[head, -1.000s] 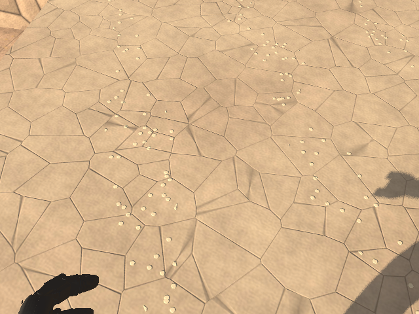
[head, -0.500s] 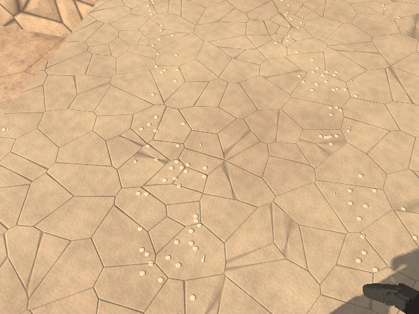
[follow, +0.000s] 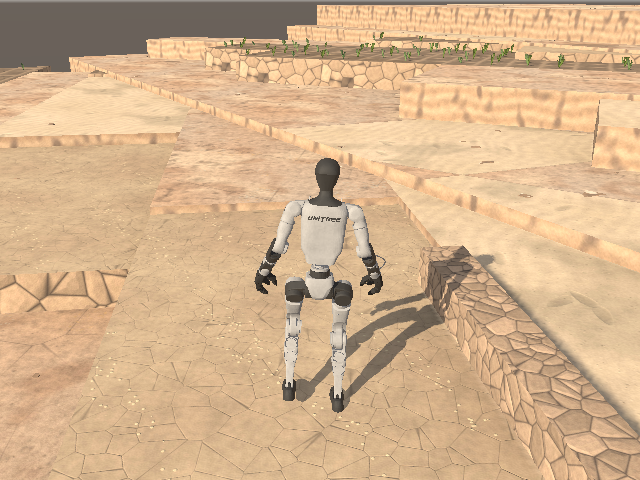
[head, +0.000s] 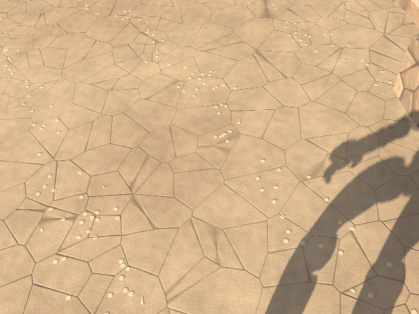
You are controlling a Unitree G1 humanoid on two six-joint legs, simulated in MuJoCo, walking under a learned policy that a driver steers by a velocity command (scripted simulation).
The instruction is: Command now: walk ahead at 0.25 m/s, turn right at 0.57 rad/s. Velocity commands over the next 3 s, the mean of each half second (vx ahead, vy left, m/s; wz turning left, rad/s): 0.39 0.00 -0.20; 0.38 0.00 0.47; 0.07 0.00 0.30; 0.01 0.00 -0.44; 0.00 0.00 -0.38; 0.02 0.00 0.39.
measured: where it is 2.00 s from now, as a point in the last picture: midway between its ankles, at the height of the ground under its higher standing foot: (214, 305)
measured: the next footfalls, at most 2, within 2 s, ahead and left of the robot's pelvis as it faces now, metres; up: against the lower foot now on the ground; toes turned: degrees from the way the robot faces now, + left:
left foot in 0.38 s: +0.26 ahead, +0.13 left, +0.00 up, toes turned -6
right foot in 0.84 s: +0.58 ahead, -0.06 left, +0.00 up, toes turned +13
